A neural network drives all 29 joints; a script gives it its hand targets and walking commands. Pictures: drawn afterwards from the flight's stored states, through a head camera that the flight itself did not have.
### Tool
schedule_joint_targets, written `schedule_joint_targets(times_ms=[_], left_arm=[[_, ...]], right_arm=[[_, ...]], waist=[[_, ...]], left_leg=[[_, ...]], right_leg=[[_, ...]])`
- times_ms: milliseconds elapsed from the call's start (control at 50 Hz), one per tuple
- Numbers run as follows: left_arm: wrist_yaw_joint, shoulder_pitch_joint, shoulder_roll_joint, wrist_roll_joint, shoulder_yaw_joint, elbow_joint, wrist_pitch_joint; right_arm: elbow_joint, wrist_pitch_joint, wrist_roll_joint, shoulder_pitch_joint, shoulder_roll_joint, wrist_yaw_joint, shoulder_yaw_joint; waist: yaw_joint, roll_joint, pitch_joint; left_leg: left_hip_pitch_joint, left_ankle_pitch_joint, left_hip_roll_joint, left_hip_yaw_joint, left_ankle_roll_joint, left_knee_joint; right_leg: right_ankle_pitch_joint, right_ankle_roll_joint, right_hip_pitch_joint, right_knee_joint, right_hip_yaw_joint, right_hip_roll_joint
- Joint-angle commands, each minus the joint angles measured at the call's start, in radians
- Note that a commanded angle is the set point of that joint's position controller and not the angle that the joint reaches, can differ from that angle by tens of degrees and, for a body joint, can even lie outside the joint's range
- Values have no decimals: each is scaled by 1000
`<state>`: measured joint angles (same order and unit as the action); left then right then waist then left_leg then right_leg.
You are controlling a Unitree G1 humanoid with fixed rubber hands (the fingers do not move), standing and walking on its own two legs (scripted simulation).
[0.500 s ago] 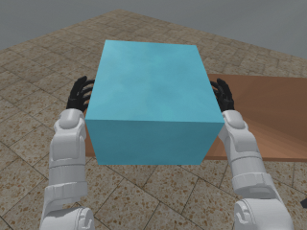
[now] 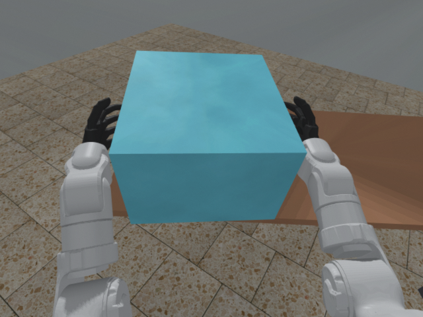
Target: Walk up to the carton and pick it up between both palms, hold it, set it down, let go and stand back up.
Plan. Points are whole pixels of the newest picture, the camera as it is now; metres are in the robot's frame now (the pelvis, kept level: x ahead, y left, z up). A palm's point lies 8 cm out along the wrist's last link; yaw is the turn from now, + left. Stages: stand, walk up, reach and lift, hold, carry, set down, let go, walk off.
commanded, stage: hold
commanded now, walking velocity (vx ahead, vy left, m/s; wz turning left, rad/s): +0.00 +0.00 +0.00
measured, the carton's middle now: (202, 131) +0.43 +0.02 +0.15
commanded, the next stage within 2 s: none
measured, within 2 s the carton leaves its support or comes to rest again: neither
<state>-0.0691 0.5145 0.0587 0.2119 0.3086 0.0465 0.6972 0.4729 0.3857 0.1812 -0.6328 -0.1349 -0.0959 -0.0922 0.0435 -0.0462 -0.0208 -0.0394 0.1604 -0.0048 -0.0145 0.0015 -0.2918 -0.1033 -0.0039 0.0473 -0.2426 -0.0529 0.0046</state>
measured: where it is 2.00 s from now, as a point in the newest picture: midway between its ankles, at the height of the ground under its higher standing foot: outside the picture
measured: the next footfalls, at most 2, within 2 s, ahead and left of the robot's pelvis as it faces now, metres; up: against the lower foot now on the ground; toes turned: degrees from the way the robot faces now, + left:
none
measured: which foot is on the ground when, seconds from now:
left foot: down 0.00-1.00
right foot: down 0.00-1.00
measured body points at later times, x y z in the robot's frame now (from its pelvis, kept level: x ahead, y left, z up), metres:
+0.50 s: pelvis +0.00 +0.00 +0.00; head -0.03 +0.02 +0.45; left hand +0.37 +0.19 +0.19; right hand +0.38 -0.19 +0.18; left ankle +0.01 +0.12 -0.75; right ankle +0.03 -0.12 -0.75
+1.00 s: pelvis +0.01 +0.00 +0.00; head -0.04 +0.02 +0.45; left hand +0.36 +0.19 +0.19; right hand +0.37 -0.18 +0.18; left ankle +0.01 +0.12 -0.75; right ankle +0.03 -0.12 -0.75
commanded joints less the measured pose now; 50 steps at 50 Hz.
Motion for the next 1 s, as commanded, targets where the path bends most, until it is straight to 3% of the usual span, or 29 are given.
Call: schedule_joint_targets(times_ms=[0, 160, 180, 220, 280, 360, 400, 440, 520, 540, 560, 600, 640, 680, 720, 780, 820, 840, 900, 940, 960, 980], left_arm=[[-150, 603, -443, -140, -431, -71, -38], [-156, 587, -441, -133, -410, -63, -58], [-161, 567, -451, -132, -409, -74, -62], [-169, 551, -436, -117, -389, -85, -59], [-156, 563, -444, -130, -433, -153, -64], [-140, 552, -433, -128, -428, -116, -53], [-133, 560, -450, -143, -458, -180, -56], [-126, 525, -449, -152, -456, -172, -47], [-155, 450, -399, -119, -405, -163, -21], [-160, 469, -397, -122, -415, -203, -24], [-164, 479, -393, -109, -409, -179, -17], [-168, 504, -399, -109, -402, -144, -17], [-166, 557, -395, -132, -412, -162, -28], [-158, 588, -420, -150, -462, -171, -39], [-147, 562, -438, -156, -481, -202, -43], [-140, 521, -435, -177, -507, -260, -48], [-143, 467, -416, -146, -467, -221, -37], [-151, 448, -396, -130, -422, -178, -23], [-175, 483, -379, -103, -373, -139, -4], [-179, 484, -389, -101, -373, -124, 1], [-179, 508, -398, -109, -392, -154, -4], [-173, 511, -400, -109, -387, -150, -9]], right_arm=[[-253, -51, 50, -634, 476, 144, 300], [-274, -53, 58, -637, 470, 144, 322], [-259, -48, 54, -587, 491, 148, 326], [-269, -47, 59, -588, 489, 152, 347], [-338, -62, 87, -598, 485, 157, 367], [-326, -63, 87, -609, 471, 164, 380], [-359, -69, 89, -610, 466, 164, 376], [-391, -66, 93, -606, 473, 162, 398], [-366, -34, 101, -511, 459, 131, 411], [-386, -35, 108, -527, 467, 125, 406], [-385, -33, 107, -541, 464, 122, 397], [-374, -33, 85, -574, 461, 123, 373], [-350, -32, 81, -594, 494, 136, 364], [-352, -40, 73, -592, 488, 143, 348], [-392, -47, 83, -584, 487, 144, 385], [-472, -48, 128, -567, 475, 125, 425], [-432, -31, 122, -527, 444, 120, 416], [-423, -24, 108, -536, 438, 121, 409], [-320, -1, 65, -523, 424, 137, 359], [-325, -7, 67, -548, 428, 147, 359], [-347, -15, 78, -547, 443, 148, 357], [-383, -23, 79, -584, 435, 148, 367]], waist=[[46, 71, -287], [35, 71, -326], [45, 41, -311], [21, 41, -284], [16, 94, -350], [10, 78, -291], [15, 88, -347], [6, 42, -367], [21, -1, -303], [24, 28, -319], [22, 53, -306], [28, 53, -268], [12, 57, -270], [52, 85, -298], [36, 86, -356], [52, 102, -443], [38, 79, -361], [25, 40, -315], [27, 23, -224], [16, 32, -201], [30, 51, -253], [16, 42, -270]], left_leg=[[-60, -82, 50, 41, 24, 57], [-21, -196, 54, 28, 40, 25], [-20, -184, 52, 34, 37, 41], [-22, -188, 59, 44, 31, 45], [0, -257, 58, 42, 45, 23], [-1, -234, 51, 38, 42, 26], [5, -251, 47, 33, 50, 17], [31, -283, 49, 30, 39, 8], [19, -260, 67, 42, 27, 21], [4, -263, 67, 50, 29, 20], [-17, -213, 68, 49, 24, 32], [-55, -145, 70, 51, 23, 52], [-67, -111, 65, 51, 18, 58], [-32, -116, 61, 51, 29, 50], [16, -233, 61, 38, 37, 14], [82, -380, 62, 27, 61, -29], [62, -365, 60, 29, 60, -13], [27, -305, 60, 32, 49, 6], [-35, -110, 58, 45, 29, 63], [-59, -121, 49, 45, 23, 70], [-45, -154, 47, 43, 30, 55], [-15, -196, 51, 43, 36, 41]], right_leg=[[34, 8, -168, 11, 0, -30], [105, 12, -196, -10, -16, -47], [95, 14, -181, 3, -18, -55], [111, 23, -207, -2, -15, -53], [141, 12, -212, -16, -16, -58], [110, 7, -158, 0, -16, -54], [124, 2, -170, -11, -22, -60], [171, 8, -177, -6, -13, -65], [253, 32, -254, -9, -2, -50], [263, 35, -268, -17, 0, -50], [213, 37, -256, -10, 5, -42], [147, 30, -220, -6, 5, -38], [86, 21, -185, -1, -1, -35], [67, 17, -159, 4, -7, -40], [168, 15, -176, -19, -9, -45], [310, 18, -224, -32, -9, -56], [286, 22, -220, -19, -16, -62], [227, 22, -220, -8, -14, -63], [64, 17, -182, 10, -21, -49], [51, 9, -184, 10, -13, -46], [79, 15, -202, -2, -10, -49], [118, 15, -186, -7, -20, -54]])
